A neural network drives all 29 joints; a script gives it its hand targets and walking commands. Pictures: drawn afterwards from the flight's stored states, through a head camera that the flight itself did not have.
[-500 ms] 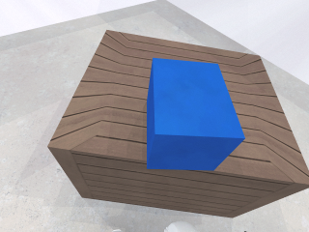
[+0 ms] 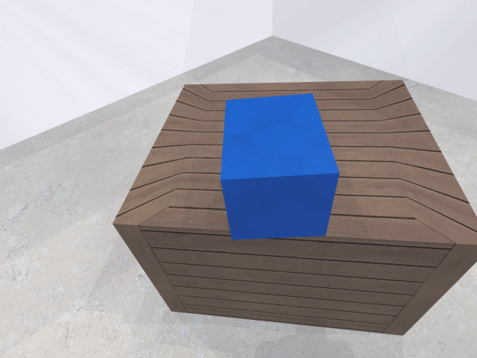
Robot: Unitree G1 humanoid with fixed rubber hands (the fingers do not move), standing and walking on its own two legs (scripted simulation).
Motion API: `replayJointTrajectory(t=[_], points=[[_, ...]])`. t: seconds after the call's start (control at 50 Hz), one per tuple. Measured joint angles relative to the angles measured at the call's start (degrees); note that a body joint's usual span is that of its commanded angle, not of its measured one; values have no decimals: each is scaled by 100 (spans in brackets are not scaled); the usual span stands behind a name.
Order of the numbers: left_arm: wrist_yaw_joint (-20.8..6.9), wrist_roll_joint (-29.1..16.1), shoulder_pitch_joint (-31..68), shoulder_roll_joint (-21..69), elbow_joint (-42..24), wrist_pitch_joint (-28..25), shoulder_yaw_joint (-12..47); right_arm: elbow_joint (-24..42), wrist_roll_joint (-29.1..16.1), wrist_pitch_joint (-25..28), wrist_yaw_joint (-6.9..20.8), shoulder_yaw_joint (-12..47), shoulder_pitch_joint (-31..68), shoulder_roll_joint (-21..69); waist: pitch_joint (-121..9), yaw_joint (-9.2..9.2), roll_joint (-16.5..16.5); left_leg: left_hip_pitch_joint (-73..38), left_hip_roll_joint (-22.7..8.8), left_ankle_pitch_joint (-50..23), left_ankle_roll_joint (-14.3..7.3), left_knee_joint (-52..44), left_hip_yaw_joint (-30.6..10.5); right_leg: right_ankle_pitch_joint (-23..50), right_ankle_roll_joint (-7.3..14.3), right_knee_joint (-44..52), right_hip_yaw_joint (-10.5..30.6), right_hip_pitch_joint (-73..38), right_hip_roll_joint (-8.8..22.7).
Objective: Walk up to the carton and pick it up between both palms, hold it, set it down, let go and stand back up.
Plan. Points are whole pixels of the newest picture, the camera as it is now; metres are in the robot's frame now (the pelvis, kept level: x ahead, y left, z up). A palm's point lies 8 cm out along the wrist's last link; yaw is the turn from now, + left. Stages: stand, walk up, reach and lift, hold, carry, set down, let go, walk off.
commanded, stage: walk up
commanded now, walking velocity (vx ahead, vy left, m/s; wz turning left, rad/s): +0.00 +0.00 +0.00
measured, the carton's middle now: (273, 164) +0.58 -0.09 -0.03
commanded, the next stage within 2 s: none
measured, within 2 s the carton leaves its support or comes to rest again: neither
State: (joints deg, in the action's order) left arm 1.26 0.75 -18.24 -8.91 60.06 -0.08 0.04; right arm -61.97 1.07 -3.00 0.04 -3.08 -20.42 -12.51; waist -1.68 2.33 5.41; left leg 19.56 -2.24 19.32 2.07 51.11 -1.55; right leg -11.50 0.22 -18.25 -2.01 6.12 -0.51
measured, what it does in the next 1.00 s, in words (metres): steps on the spot: left foot, then right foot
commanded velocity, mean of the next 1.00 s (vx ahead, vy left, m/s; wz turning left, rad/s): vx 0.11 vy -0.02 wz -0.02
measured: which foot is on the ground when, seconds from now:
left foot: up 0.00-0.06, down 0.08-1.00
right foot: down 0.00-0.64, up 0.66-0.94, down 0.96-1.00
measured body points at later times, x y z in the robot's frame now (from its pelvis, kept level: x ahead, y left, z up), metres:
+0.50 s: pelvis -0.03 +0.03 +0.00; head -0.03 +0.04 +0.45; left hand -0.04 +0.25 -0.17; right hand -0.07 -0.17 -0.17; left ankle -0.06 +0.12 -0.75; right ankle -0.02 -0.12 -0.75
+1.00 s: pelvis +0.06 -0.07 -0.03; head +0.09 -0.08 +0.42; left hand +0.18 +0.15 -0.17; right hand -0.08 -0.29 -0.18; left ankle -0.06 +0.11 -0.74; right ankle +0.11 -0.21 -0.75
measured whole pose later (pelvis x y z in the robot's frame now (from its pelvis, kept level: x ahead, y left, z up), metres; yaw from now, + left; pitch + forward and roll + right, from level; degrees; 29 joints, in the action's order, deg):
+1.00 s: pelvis +0.06 -0.07 -0.03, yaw -4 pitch +0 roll -2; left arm -0.9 1.4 -8.5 -9.1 57.5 -2.6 -3.1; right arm -67.6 1.1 2.4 -1.6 -2.5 -26.6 -10.6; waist 4.2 3.8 2.8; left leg 3.4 -9.9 28.4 4.7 34.9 2.8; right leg -11.7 -1.3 -35.7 -5.7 22.2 2.9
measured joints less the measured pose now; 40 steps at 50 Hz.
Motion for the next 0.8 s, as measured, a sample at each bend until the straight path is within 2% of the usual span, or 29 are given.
replayJointTrajectory(t=[0.04,0.08,0.12,0.16,0.26,0.34,0.5,0.64,0.68,0.7,0.74,0.8], points=[[33,44,137,98,-50,-64,25,-30,-45,16,-55,42,49,5,98,-86,64,-497,-70,201,62,-988,70,-3,-3,-142,13,198,-102],[59,71,259,158,-30,-49,34,-13,-95,111,-126,88,154,52,232,-93,39,-1002,-64,132,79,-2093,128,-61,-28,-376,-12,392,-162],[64,46,350,49,57,-12,-2,-79,-107,218,-193,157,317,289,393,-136,-447,-1312,176,-202,-167,-2700,307,-108,-117,-562,143,463,56],[56,-16,286,-48,74,-25,-31,-72,-93,322,-213,226,316,442,373,-217,-803,-1425,283,-372,-311,-2958,437,-69,-128,-550,283,493,141],[55,-103,267,-111,207,-28,-45,-304,-39,360,-213,297,270,556,391,-340,-1023,-1476,276,-339,-380,-2893,468,57,-169,-382,307,344,137],[51,-66,209,-78,311,18,-25,-375,-82,367,-214,298,249,620,377,-310,-970,-1508,329,-329,-432,-2840,488,45,-220,-430,328,310,192],[68,-14,76,93,489,45,18,-410,-98,305,-199,296,246,658,446,-243,-585,-1490,430,-329,-523,-2804,550,20,-316,-548,394,380,292],[89,-28,34,172,562,24,9,-442,-81,332,-181,277,248,601,608,-203,-488,-1416,424,-318,-511,-2772,545,-142,-288,-690,379,497,292],[16,1,-86,120,532,140,-82,-329,-4,329,-196,162,199,532,509,-98,-527,-1330,295,-195,-490,-2652,648,-983,-229,-1651,288,926,207],[-26,39,-117,75,524,213,-121,-281,27,332,-217,110,148,465,450,-22,-519,-1315,187,-147,-461,-2620,686,-1109,-249,-2228,163,1179,169],[-109,105,-87,-46,451,264,-190,-241,62,369,-248,25,-19,325,355,98,-501,-1373,-16,-107,-360,-2677,680,-1046,-274,-3048,-45,1576,153],[-190,160,137,-247,250,143,-311,-296,73,449,-235,-10,-345,231,244,150,-595,-1544,-201,-153,-158,-2920,611,-669,-301,-3462,-57,1967,284]])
